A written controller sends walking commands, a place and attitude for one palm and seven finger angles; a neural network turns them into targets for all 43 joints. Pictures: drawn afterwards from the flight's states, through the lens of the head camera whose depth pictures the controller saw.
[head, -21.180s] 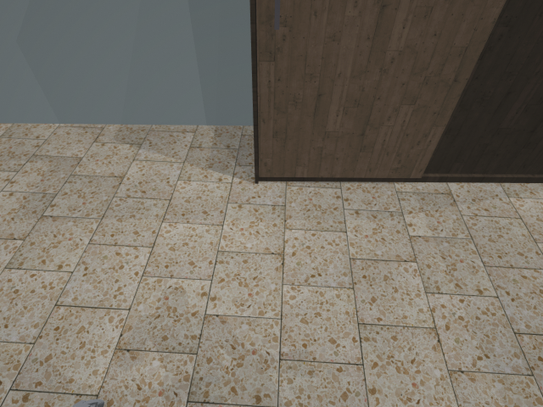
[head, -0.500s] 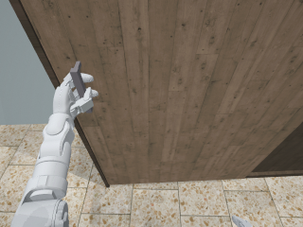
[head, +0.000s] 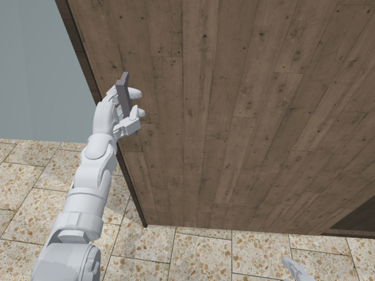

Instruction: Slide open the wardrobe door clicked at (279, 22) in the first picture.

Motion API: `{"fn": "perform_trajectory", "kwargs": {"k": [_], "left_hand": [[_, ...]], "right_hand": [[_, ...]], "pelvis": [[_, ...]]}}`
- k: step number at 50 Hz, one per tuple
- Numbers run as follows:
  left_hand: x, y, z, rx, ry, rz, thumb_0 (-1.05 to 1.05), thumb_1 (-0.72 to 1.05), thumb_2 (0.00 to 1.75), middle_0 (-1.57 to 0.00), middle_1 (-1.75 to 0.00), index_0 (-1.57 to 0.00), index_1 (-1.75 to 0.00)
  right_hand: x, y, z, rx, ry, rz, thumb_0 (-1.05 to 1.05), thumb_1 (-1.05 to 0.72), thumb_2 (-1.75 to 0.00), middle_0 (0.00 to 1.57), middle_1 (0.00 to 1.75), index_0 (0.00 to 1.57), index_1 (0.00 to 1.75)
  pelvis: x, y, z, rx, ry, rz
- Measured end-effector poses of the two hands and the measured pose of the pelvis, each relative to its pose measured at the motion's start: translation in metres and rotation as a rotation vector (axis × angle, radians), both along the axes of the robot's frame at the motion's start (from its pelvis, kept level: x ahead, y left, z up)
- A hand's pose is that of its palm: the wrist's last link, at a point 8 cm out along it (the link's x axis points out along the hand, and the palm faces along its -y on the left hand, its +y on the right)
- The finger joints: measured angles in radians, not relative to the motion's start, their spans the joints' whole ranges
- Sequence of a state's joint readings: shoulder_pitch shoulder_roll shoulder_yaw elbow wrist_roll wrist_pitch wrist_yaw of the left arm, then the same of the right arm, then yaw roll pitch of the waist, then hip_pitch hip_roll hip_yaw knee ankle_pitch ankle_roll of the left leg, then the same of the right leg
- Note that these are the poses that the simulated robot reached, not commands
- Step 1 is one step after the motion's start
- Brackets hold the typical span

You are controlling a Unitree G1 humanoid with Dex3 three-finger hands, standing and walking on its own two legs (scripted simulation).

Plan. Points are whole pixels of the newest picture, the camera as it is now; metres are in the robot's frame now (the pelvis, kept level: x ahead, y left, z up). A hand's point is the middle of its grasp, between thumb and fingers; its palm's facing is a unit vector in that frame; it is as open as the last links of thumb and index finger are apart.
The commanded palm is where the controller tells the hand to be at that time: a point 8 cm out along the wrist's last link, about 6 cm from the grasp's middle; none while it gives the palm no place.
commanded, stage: tug the door sideways, standing still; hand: left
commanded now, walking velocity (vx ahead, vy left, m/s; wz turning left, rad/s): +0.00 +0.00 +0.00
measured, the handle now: (129, 105) +0.46 +0.17 +0.13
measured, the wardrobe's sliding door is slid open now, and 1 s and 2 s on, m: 0.00 0.00 0.15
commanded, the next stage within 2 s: step sideways, sliding the door along in 0.56 s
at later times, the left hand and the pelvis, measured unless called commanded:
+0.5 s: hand (138, 121) +0.41 +0.14 +0.13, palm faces +0.09 -1.00 -0.03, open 5.6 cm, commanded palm +0.38 +0.13 +0.13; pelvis -0.01 +0.00 +0.00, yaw +2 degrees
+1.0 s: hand (141, 121) +0.41 +0.13 +0.13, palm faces +0.23 -0.96 -0.13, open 5.8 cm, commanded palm +0.39 +0.12 +0.13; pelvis +0.00 -0.05 -0.01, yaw +2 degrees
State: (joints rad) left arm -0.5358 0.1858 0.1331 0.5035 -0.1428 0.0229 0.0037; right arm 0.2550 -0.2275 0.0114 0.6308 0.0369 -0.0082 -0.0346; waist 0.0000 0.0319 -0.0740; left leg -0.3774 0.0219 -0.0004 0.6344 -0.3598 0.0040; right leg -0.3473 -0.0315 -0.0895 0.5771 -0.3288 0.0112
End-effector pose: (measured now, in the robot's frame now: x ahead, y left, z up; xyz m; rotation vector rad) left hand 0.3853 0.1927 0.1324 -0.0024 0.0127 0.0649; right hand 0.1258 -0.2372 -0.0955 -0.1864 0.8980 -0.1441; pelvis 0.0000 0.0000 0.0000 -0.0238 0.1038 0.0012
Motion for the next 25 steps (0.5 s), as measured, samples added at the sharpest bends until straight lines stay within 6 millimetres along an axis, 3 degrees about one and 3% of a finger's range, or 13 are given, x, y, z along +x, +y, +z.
{"fn": "perform_trajectory", "kwargs": {"k": [15, 25], "left_hand": [[-0.002, -0.004, -0.001, 0.031, -0.014, 0.025, 0.01, 0.81, 0.83, -0.32, -1.40, -0.28, -1.40], [-0.002, -0.005, -0.001, 0.038, -0.018, 0.021, 0.01, 0.81, 0.83, -0.32, -1.40, -0.27, -1.40]], "right_hand": [[-0.035, 0.005, -0.016, 0.008, 0.084, 0.024, 0.01, -0.90, -0.90, 0.21, 0.30, 0.20, 0.30], [-0.031, 0.003, -0.015, 0.006, 0.066, 0.040, 0.01, -0.90, -0.90, 0.21, 0.30, 0.20, 0.30]], "pelvis": [[-0.010, 0.003, -0.003, -0.002, -0.001, 0.023], [-0.010, 0.002, -0.004, -0.002, 0.002, 0.028]]}}
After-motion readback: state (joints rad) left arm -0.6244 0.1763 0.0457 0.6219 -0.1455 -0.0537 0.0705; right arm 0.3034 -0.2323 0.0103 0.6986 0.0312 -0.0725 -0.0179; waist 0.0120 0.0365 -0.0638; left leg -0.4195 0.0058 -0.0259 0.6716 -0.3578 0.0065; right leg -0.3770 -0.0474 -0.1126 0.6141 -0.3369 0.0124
